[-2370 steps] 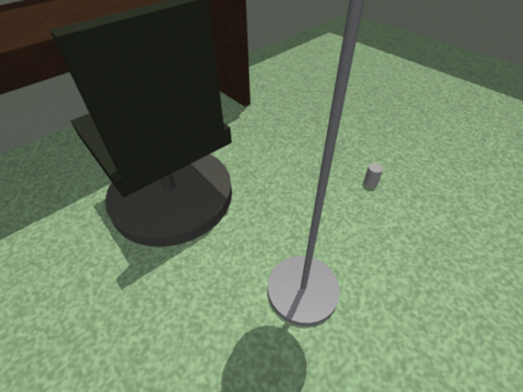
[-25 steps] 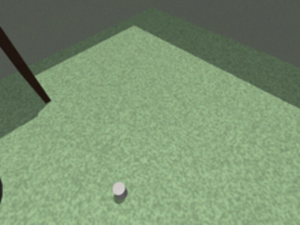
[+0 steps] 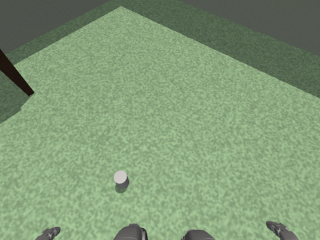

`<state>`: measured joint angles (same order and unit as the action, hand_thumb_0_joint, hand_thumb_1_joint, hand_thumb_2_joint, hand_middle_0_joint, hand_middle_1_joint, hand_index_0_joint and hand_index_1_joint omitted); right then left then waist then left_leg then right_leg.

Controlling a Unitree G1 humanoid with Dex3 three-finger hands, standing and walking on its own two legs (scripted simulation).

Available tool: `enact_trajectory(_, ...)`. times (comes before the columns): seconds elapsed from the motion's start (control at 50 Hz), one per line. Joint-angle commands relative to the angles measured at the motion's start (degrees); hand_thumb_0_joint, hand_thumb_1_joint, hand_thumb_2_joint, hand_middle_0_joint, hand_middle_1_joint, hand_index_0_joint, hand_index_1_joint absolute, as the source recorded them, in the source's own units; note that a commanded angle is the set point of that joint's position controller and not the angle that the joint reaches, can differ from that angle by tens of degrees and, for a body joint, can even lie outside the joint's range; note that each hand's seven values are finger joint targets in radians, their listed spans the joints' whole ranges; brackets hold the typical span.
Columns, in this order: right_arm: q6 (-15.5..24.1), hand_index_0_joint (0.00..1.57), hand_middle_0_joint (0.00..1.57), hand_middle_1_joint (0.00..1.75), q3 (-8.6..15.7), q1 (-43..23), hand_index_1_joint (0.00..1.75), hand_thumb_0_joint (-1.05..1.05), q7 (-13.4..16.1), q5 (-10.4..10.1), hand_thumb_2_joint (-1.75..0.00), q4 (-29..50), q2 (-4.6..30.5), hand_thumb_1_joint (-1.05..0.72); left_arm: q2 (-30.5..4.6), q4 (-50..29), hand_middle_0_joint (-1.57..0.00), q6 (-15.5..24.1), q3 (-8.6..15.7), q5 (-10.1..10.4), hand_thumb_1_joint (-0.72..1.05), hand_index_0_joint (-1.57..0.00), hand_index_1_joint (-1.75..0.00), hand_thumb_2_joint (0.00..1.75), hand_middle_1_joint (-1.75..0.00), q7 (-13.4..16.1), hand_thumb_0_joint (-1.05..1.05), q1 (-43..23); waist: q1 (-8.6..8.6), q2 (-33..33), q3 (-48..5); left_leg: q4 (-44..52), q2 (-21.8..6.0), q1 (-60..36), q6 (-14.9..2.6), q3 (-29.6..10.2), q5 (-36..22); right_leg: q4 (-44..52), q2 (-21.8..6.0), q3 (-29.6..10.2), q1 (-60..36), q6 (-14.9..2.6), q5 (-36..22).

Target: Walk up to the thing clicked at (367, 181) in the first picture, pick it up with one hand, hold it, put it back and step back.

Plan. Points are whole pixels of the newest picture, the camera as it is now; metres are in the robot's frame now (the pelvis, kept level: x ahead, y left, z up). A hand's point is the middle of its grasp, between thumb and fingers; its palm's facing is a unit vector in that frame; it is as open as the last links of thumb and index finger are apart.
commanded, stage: step back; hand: left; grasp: from above
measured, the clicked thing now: (122, 180) +0.46 +0.23 -0.70
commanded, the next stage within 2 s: none
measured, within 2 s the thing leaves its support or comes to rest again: neither
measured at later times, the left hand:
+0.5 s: hand out of the picture -0.02 +0.28 -0.14, palm faces +0.07 -0.93 -0.37, open 7.4 cm
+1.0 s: hand out of the picture -0.23 +0.23 -0.12, palm faces +0.03 -0.90 -0.43, open 7.4 cm
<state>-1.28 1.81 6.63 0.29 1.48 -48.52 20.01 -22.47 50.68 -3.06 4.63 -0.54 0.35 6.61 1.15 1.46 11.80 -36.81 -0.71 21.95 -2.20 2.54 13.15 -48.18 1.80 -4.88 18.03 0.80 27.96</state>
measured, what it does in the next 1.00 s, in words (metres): walks backwards: right foot, then left foot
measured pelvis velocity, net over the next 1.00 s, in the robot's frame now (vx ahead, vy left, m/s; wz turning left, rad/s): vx -0.30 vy -0.05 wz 0.03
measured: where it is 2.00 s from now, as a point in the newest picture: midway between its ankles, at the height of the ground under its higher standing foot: outside the picture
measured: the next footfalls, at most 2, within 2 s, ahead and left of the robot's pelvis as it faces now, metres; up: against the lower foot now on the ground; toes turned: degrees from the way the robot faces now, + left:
right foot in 0.04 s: +0.01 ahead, -0.13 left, +0.00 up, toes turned +3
left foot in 0.38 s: -0.08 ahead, +0.11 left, +0.00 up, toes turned +2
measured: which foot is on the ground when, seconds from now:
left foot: down 0.00-0.06, up 0.08-0.36, down 0.38-0.80, up 0.82-1.00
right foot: up 0.00-0.02, down 0.04-0.40, up 0.42-0.76, down 0.78-1.00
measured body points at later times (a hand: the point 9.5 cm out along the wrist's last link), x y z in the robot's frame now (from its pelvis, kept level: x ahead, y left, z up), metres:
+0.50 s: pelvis -0.14 +0.00 +0.01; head -0.08 +0.03 +0.45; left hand -0.03 +0.32 -0.12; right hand -0.03 -0.31 -0.10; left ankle -0.12 +0.11 -0.72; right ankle -0.10 -0.14 -0.66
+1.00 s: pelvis -0.30 -0.05 +0.01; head -0.25 -0.07 +0.45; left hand -0.23 +0.27 -0.10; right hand -0.20 -0.37 -0.12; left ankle -0.31 +0.09 -0.65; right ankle -0.26 -0.16 -0.72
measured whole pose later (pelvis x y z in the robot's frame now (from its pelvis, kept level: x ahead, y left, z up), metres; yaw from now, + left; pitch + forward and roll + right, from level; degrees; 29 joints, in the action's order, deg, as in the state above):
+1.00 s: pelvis -0.30 -0.05 +0.01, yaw +2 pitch -2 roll +2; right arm -2.8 2.8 11.3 1.1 0.3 -49.3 24.0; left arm -20.2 47.4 -2.7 4.4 -2.4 0.2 11.5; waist -1.0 -1.4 8.2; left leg -64.0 6.5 26.9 1.3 -7.3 27.6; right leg -37.0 -1.7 -0.8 18.5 -0.8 16.7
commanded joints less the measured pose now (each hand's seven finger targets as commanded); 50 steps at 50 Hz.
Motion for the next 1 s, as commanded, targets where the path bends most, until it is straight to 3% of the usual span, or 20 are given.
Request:
enact_trajectory(0.0, -0.14, 0.20, 0.20, 0.30, 4.66, -0.82, 0.30, 0.00, 0.97, -0.82, -0.90, 3.82, 16.62, -0.90, -8.34, -1.40, -0.20, 2.05, 3.23, -0.85, 0.90, -0.20, -0.30, 0.90, -0.30, 0.39, 0.00, 10.79, -2.89, -10.80, -18.03, 5.46, -11.24, -6.75, -6.46, -14.59, -12.80, 21.14, -1.01, 3.78, -10.21, -3.09, -13.34)
enact_trajectory(0.02, -0.22, 0.20, 0.20, 0.30, 4.08, -0.23, 0.30, 0.00, 0.89, -1.20, -0.90, 3.94, 14.62, -0.90, -10.98, -2.11, -0.20, 2.52, 3.75, -1.78, 0.90, -0.20, -0.30, 0.90, -0.30, 0.54, 0.00, 10.61, -2.56, -4.64, -17.56, 1.92, -7.82, 0.73, -3.05, -12.67, -5.13, 24.30, -5.63, -3.95, -13.71, -5.08, -12.94)
enact_trajectory(0.04, -0.18, 0.20, 0.20, 0.30, 3.45, -1.66, 0.30, 0.00, 0.74, -1.67, -0.90, 4.84, 11.87, -0.90, -16.40, -3.78, -0.20, 2.62, 5.18, -1.57, 0.90, -0.20, -0.30, 0.90, -0.30, 0.37, 0.00, 7.52, -2.59, 9.74, -13.27, -8.37, 3.78, 9.86, 1.12, -6.66, 10.92, 28.45, -16.40, -20.37, -10.62, -11.61, -14.45)
enact_trajectory(0.06, -0.57, 0.20, 0.20, 0.30, 4.21, -2.40, 0.30, 0.00, 1.40, -1.23, -0.90, 4.26, 13.19, -0.90, -20.33, -6.09, -0.20, 2.64, 5.80, -1.77, 0.90, -0.20, -0.30, 0.90, -0.30, 0.39, 0.00, 3.58, -4.23, 15.19, -10.52, -24.57, 6.53, 6.01, 2.67, -8.04, 22.54, 31.70, -26.66, -29.61, 1.49, -20.36, -17.39)
enact_trajectory(0.1, -0.74, 0.20, 0.20, 0.30, 4.19, 2.53, 0.30, 0.00, 1.19, -1.65, -0.90, 1.84, 13.52, -0.90, -14.27, -8.09, -0.20, 3.06, 4.41, -0.76, 0.90, -0.20, -0.30, 0.90, -0.30, 1.05, 0.00, -2.62, -0.01, 4.60, -7.84, -33.45, 7.65, 4.57, 2.54, -14.45, 16.36, 27.44, -19.54, -17.04, 3.02, -16.66, -29.10)
enact_trajectory(0.14, -0.27, 0.20, 0.20, 0.30, 3.87, 5.22, 0.30, 0.00, 1.42, -1.90, -0.90, 1.01, 12.86, -0.90, -12.69, -9.00, -0.20, 2.84, 4.11, -1.37, 0.90, -0.20, -0.30, 0.90, -0.30, 1.33, 0.00, -5.48, 1.18, 6.48, -8.49, -33.79, 8.67, 4.45, 2.41, -11.98, 13.64, 25.21, -14.54, -8.47, 1.04, -12.85, -32.21)
enact_trajectory(0.28, 0.45, 0.20, 0.20, 0.30, 3.39, 4.13, 0.30, 0.00, 1.14, -0.91, -0.90, 2.43, 12.05, -0.90, -12.09, -9.42, -0.20, 1.89, 3.30, -1.41, 0.90, -0.20, -0.30, 0.90, -0.30, 1.65, 0.00, 2.65, -3.75, 8.85, -14.12, -4.39, 3.20, 1.71, 2.34, -5.06, 15.85, 18.32, -15.38, -8.01, -15.16, -12.66, -39.54)
enact_trajectory(0.34, 1.34, 0.20, 0.20, 0.30, 4.49, 9.47, 0.30, 0.00, 0.94, 0.08, -0.90, 0.58, 12.86, -0.90, -12.15, -10.72, -0.20, 0.90, 2.42, -0.22, 0.90, -0.20, -0.30, 0.90, -0.30, 1.07, 0.00, 1.15, -0.32, 6.21, -16.37, 14.13, 0.92, -11.45, 0.68, -5.53, -4.23, 11.08, -12.06, -5.62, -6.47, -7.61, -33.67)
enact_trajectory(0.36, 1.61, 0.20, 0.20, 0.30, 5.42, 8.26, 0.30, 0.00, 1.00, 0.94, -0.90, 1.35, 16.61, -0.90, -9.51, -11.20, -0.20, 0.76, 2.07, 0.08, 0.90, -0.20, -0.30, 0.90, -0.30, 0.90, 0.00, 2.46, -1.10, -3.51, -16.92, 15.53, -9.09, -15.89, -2.33, -18.92, -11.17, 5.46, -6.46, -2.56, 2.04, -4.47, -20.35)
enact_trajectory(0.38, 1.32, 0.20, 0.20, 0.30, 6.54, 4.39, 0.30, 0.00, 0.23, 0.24, -0.90, 2.79, 23.48, -0.90, -9.75, -12.07, -0.20, 0.99, 2.22, 0.38, 0.90, -0.20, -0.30, 0.90, -0.30, 1.38, 0.00, -0.49, 0.25, -16.21, -15.17, 16.36, -19.59, -12.03, -11.52, -30.50, -21.57, -4.14, 3.66, 3.13, 7.92, -1.92, 4.20)
enact_trajectory(0.4, 1.59, 0.20, 0.20, 0.30, 6.59, 5.57, 0.30, 0.00, 0.36, 0.67, -0.90, 2.62, 23.08, -0.90, -10.98, -11.26, -0.20, 1.07, 3.20, -0.63, 0.90, -0.20, -0.30, 0.90, -0.30, 2.03, 0.00, -4.05, 3.23, -13.53, -13.55, 16.86, -22.56, -6.61, -16.29, -35.52, -24.15, -15.51, 3.44, -4.91, 6.77, -1.54, 10.65)
enact_trajectory(0.46, 1.59, 0.20, 0.20, 0.30, 4.60, -0.17, 0.30, 0.00, 1.30, 0.56, -0.90, 3.44, 16.54, -0.90, -9.72, -8.66, -0.20, 0.75, 2.90, 0.78, 0.90, -0.20, -0.30, 0.90, -0.30, 1.82, 0.00, 1.64, -2.15, -7.84, -12.21, 11.85, -13.43, -10.97, -9.96, -17.83, -28.49, -24.14, 4.31, -7.13, 11.30, -2.70, 2.84)
enact_trajectory(0.62, 1.21, 0.20, 0.20, 0.30, 4.96, 3.62, 0.30, 0.00, 1.57, 0.34, -0.90, 5.22, 16.12, -0.90, -9.61, -8.52, -0.20, 1.14, 3.21, -0.39, 0.90, -0.20, -0.30, 0.90, -0.30, 0.81, 0.00, 3.56, 1.38, -10.65, -14.27, 10.19, -15.06, -17.62, -13.63, -16.95, -23.53, -9.82, 1.47, -1.18, 8.60, 1.11, 2.54)
enact_trajectory(0.68, 0.55, 0.20, 0.20, 0.30, 5.17, 1.95, 0.30, 0.00, 1.29, 0.29, -0.90, 6.14, 17.04, -0.90, -9.36, -7.10, -0.20, 1.55, 3.31, -0.41, 0.90, -0.20, -0.30, 0.90, -0.30, 0.44, 0.00, 6.50, 0.35, -12.80, -17.65, 8.62, -13.67, -16.73, -11.22, -15.56, -20.18, 4.24, -0.41, 2.08, 1.97, -0.22, 0.09)
enact_trajectory(0.74, -0.63, 0.20, 0.20, 0.30, 5.02, -1.77, 0.30, 0.00, 1.04, -0.60, -0.90, 6.87, 17.18, -0.90, -9.44, -3.13, -0.20, 1.96, 3.65, -1.04, 0.90, -0.20, -0.30, 0.90, -0.30, 0.10, 0.00, 14.43, -3.56, -12.21, -18.22, 4.79, -10.00, -5.15, -5.55, -12.36, -8.78, 23.41, -0.78, 4.40, -10.78, -2.93, -12.52)
enact_trajectory(0.76, -0.81, 0.20, 0.20, 0.30, 4.26, -0.65, 0.30, 0.00, 0.88, -0.94, -0.90, 7.29, 14.51, -0.90, -12.57, -3.78, -0.20, 2.27, 4.49, -2.13, 0.90, -0.20, -0.30, 0.90, -0.30, 0.00, 0.00, 13.52, -2.92, -3.22, -14.86, -1.63, -4.62, 5.84, -1.75, -10.86, 2.55, 25.69, -7.15, -8.28, -12.07, -5.20, -7.41)
enact_trajectory(0.78, -0.62, 0.20, 0.20, 0.30, 3.90, -3.19, 0.30, 0.00, 1.45, -1.35, -0.90, 8.67, 11.44, -0.90, -20.00, -6.04, -0.20, 2.09, 6.20, -1.87, 0.90, -0.20, -0.30, 0.90, -0.30, -0.09, 0.00, 9.55, -4.49, 13.51, -11.22, -15.64, 6.76, 10.80, 1.99, -6.63, 18.69, 31.64, -21.17, -24.82, -1.77, -13.54, -7.34)
enact_trajectory(0.8, -0.93, 0.20, 0.20, 0.30, 4.93, -3.15, 0.30, 0.00, 2.15, -0.99, -0.90, 7.83, 14.11, -0.90, -22.21, -8.17, -0.20, 2.29, 6.46, -2.12, 0.90, -0.20, -0.30, 0.90, -0.30, 0.26, 0.00, 5.01, -4.79, 14.00, -7.98, -27.84, 4.72, 7.54, 2.90, -12.67, 21.90, 33.85, -27.86, -31.37, 8.58, -19.40, -9.20)
enact_trajectory(0.86, -0.48, 0.20, 0.20, 0.30, 4.38, 3.97, 0.30, 0.00, 1.77, -1.82, -0.90, 3.79, 13.45, -0.90, -13.67, -9.73, -0.20, 2.69, 4.24, -1.99, 0.90, -0.20, -0.30, 0.90, -0.30, 1.03, 0.00, -4.00, 1.41, 5.50, -7.50, -33.50, 7.89, 5.89, 2.30, -12.96, 12.69, 25.58, -14.99, -8.85, 5.32, -11.75, -23.75)
enact_trajectory(0.98, 0.08, 0.20, 0.20, 0.30, 3.44, 3.03, 0.30, 0.00, 1.71, -0.64, -0.90, 4.59, 12.17, -0.90, -12.97, -9.68, -0.20, 2.13, 4.00, -2.16, 0.90, -0.20, -0.30, 0.90, -0.30, 2.01, 0.00, 3.46, -4.21, 8.94, -11.99, -17.75, 4.36, 6.84, 3.77, -7.77, 17.76, 20.32, -16.98, -7.79, -11.74, -13.03, -35.45)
